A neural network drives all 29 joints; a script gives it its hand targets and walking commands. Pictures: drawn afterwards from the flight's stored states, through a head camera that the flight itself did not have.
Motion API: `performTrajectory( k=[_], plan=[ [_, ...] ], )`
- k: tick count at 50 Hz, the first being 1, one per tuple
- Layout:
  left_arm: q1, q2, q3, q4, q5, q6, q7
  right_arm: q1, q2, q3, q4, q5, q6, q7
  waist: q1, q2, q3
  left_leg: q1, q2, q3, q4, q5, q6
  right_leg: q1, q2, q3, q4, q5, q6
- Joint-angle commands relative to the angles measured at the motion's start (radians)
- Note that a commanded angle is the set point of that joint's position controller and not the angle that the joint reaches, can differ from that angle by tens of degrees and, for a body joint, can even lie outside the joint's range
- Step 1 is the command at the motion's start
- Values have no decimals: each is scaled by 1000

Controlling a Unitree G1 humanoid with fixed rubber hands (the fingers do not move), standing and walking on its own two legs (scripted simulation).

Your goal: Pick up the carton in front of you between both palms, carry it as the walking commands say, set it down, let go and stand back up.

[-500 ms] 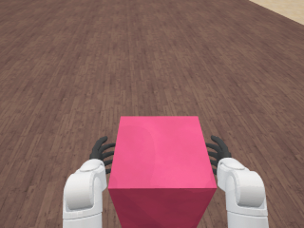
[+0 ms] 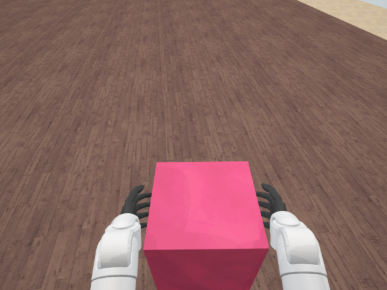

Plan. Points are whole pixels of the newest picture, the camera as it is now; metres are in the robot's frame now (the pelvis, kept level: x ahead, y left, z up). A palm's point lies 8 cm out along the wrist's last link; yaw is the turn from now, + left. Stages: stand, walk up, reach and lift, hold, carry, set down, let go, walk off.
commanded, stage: carry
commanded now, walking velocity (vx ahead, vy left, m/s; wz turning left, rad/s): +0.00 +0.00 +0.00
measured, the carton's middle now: (202, 229) +0.30 +0.00 -0.04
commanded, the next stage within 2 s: hold in 1.14 s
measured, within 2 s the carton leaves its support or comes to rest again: neither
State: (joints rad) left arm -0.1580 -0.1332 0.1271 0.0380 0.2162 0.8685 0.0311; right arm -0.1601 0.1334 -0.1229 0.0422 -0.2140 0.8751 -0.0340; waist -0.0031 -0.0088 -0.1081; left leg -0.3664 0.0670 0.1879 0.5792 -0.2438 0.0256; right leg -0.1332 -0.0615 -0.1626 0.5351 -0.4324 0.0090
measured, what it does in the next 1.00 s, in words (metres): stands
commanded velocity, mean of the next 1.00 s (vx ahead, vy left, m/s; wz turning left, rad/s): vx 0.00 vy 0.00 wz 0.00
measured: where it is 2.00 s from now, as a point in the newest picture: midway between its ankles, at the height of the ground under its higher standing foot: outside the picture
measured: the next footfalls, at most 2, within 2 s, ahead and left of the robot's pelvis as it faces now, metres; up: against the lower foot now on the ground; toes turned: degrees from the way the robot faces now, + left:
none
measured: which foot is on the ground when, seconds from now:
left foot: down 0.00-1.00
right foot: down 0.00-1.00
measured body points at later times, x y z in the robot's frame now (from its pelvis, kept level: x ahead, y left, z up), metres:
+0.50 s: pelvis -0.04 +0.00 +0.00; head -0.06 +0.00 +0.45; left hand +0.27 +0.15 +0.04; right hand +0.27 -0.16 +0.04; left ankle +0.04 +0.11 -0.73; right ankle -0.09 -0.10 -0.73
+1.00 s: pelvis -0.05 -0.01 +0.00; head -0.07 -0.01 +0.45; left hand +0.26 +0.14 +0.04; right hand +0.26 -0.17 +0.04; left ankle +0.04 +0.11 -0.73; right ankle -0.10 -0.10 -0.73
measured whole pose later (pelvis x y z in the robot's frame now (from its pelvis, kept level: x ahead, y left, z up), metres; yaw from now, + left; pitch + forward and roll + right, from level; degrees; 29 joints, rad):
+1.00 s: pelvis -0.05 -0.01 +0.00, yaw +0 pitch +1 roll +0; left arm -0.23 -0.15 0.19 0.18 0.25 0.73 0.02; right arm -0.23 0.15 -0.18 0.19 -0.25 0.74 -0.02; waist 0.00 0.00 -0.09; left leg -0.40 0.09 0.18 0.51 -0.13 0.02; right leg -0.21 -0.04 -0.17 0.56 -0.38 -0.02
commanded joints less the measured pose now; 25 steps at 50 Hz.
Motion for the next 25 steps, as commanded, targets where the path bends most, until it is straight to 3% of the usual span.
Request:
performTrajectory(
  k=[1,5,9,15,25],
  plan=[
    [-470,-818,-502,15,-228,-104,-217,-479,824,502,1,231,-112,217,3,10,-205,192,105,-112,-57,366,16,-51,-99,68,-88,342,-11],
    [-536,-855,-428,136,-178,-194,-229,-541,858,429,119,182,-201,229,4,12,-193,186,105,-118,-82,301,12,-73,-99,79,-107,267,-20],
    [-577,-912,-424,182,-172,-241,-242,-583,909,422,167,173,-249,242,4,11,-211,191,105,-120,-92,277,12,-79,-98,84,-109,242,-26],
    [-537,-938,-497,120,-217,-203,-245,-547,935,492,103,217,-212,243,4,10,-243,199,107,-118,-91,306,15,-81,-96,83,-96,257,-25],
    [-537,-913,-501,87,-223,-175,-239,-545,912,496,73,226,-184,240,3,13,-218,176,105,-119,-105,264,7,-109,-93,94,-107,217,-29]
  ],
)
